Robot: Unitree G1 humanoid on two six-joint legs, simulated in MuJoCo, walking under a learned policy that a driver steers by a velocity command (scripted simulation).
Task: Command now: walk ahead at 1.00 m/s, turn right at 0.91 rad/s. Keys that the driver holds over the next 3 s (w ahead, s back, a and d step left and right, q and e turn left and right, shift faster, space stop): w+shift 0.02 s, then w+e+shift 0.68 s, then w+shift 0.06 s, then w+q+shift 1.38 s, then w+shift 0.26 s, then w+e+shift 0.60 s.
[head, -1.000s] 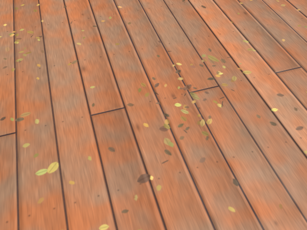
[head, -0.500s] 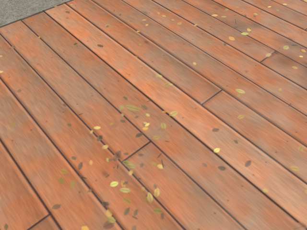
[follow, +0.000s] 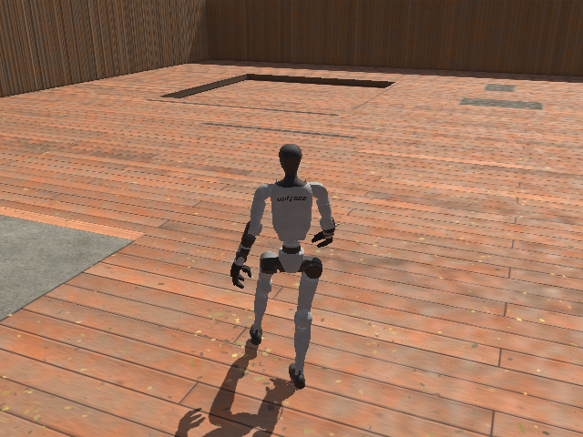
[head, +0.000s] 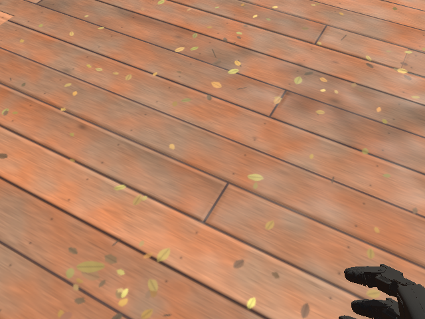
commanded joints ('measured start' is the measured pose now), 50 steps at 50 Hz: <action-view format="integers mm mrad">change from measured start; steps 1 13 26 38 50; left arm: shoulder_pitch -56 -255 -528 -149 -9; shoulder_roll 178 66 49 125 206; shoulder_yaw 49 -13 -43 19 17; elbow -72 -178 -281 -113 16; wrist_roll -9 39 29 10 54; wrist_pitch -25 37 50 -14 -49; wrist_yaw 2 -42 -79 24 43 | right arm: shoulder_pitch -68 333 472 263 156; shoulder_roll -86 -129 -228 -129 -170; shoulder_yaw -19 -84 -96 -53 -66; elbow -71 121 243 40 55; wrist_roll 19 3 18 -30 34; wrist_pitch -10 -33 -50 7 -9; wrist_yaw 1 -31 -44 -16 15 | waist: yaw -22 -123 -66 -154 -133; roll -33 71 85 102 -99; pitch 6 -40 45 19 -96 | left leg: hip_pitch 306 687 828 112 405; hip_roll -93 161 90 29 -224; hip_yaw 89 -204 395 37 230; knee -161 -566 -500 406 -206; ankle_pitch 157 -349 1023 -350 4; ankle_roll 26 144 43 -12 201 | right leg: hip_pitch -216 -723 -542 -236 191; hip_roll -214 -282 -146 -290 -348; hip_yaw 199 -77 -405 259 -154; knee -105 990 445 -141 77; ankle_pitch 578 56 260 189 1422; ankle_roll -68 79 -19 -189 80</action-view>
